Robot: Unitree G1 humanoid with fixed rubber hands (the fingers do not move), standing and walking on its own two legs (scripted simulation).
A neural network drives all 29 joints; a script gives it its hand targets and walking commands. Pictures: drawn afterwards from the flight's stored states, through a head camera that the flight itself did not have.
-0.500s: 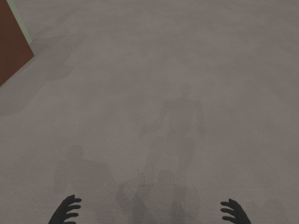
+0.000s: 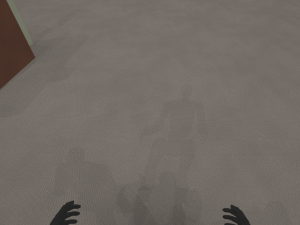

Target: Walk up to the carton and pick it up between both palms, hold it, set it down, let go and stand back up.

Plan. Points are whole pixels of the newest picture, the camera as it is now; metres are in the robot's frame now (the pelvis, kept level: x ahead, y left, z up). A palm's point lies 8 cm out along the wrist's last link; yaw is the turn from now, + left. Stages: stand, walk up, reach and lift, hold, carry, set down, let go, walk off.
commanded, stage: stand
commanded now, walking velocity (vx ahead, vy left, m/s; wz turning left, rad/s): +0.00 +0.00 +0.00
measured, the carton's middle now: out of the picture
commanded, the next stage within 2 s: walk up in 0.42 s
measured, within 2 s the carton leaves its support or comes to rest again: neither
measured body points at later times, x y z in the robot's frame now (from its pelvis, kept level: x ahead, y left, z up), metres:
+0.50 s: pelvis +0.00 +0.00 +0.00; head +0.00 +0.00 +0.45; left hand +0.12 +0.25 -0.10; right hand +0.12 -0.25 -0.10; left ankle +0.02 +0.12 -0.73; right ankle +0.01 -0.13 -0.73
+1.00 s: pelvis +0.07 +0.10 -0.03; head +0.03 +0.14 +0.42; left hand +0.09 +0.42 -0.15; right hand +0.24 -0.18 -0.09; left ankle +0.10 +0.24 -0.73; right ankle +0.03 -0.09 -0.67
